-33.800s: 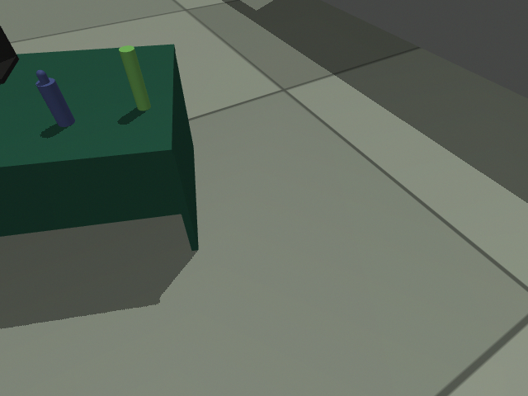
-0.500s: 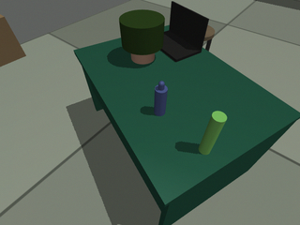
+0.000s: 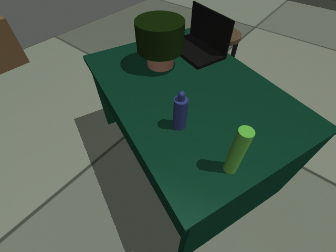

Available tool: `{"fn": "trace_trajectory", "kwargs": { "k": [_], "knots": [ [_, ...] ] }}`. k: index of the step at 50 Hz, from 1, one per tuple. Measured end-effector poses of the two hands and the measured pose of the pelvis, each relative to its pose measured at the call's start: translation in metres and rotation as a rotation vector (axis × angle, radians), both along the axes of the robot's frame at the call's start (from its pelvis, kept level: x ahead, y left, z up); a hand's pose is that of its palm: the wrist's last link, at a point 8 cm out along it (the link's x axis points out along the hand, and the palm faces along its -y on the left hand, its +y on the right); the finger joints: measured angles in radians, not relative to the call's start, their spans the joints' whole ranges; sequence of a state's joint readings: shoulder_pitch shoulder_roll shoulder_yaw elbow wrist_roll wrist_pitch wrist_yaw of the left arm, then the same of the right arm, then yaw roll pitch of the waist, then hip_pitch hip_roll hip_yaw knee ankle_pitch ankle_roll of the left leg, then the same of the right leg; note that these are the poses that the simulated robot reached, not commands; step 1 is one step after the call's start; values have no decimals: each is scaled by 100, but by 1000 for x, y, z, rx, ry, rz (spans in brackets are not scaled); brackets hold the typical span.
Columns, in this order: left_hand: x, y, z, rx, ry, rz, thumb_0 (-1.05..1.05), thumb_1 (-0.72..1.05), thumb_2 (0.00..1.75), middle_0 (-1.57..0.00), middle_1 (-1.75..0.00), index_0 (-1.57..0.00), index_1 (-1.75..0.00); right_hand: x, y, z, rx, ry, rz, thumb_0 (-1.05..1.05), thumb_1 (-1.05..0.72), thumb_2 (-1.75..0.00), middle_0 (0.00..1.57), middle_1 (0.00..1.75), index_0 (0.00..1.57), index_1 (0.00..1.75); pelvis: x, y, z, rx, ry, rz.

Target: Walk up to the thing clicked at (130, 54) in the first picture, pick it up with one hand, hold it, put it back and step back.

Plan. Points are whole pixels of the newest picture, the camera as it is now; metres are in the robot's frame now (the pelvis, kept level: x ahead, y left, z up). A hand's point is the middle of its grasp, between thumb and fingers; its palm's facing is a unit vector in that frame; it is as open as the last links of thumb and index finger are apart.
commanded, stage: stand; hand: right
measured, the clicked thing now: (237, 152) +0.43 -0.21 -0.08
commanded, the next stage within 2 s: step back in 0.88 s
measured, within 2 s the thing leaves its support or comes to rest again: neither
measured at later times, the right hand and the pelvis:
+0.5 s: hand out of the picture +0.07 -0.25 -0.16, palm faces -0.03 +0.94 -0.34, open 7.4 cm; pelvis +0.00 +0.00 +0.00, yaw +0 degrees
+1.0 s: hand out of the picture +0.06 -0.26 -0.16, palm faces -0.01 +0.94 -0.35, open 7.4 cm; pelvis -0.02 +0.00 -0.01, yaw +0 degrees
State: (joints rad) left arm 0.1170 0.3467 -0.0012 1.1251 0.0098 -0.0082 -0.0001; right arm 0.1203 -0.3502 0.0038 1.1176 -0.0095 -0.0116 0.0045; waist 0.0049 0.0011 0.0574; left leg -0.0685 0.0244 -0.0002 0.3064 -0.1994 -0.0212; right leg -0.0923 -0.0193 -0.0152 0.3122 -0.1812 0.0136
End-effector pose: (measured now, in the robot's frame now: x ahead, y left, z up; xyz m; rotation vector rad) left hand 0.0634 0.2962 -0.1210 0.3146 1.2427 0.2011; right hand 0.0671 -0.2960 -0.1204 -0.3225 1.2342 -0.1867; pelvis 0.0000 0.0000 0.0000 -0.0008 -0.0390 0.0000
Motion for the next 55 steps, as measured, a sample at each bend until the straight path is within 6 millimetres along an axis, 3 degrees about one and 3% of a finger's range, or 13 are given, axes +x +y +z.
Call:
{"fn": "trace_trajectory", "kwargs": {
  "k": [44,55],
  "knots": [
    [-7,2,1,5,-4,-6,0,91,89,-21,-30,-20,-30,-10,0,0,1,-3,-9,1,-90,-90,20,30,20,30,-6,1,0,1,-8,-3],
    [-13,21,-6,45,-41,2,0,90,89,-21,-30,-20,-30,-18,-16,-7,-43,-9,-15,1,-90,-90,20,30,20,30,-45,6,-16,-4,-1,7]
  ]
}}
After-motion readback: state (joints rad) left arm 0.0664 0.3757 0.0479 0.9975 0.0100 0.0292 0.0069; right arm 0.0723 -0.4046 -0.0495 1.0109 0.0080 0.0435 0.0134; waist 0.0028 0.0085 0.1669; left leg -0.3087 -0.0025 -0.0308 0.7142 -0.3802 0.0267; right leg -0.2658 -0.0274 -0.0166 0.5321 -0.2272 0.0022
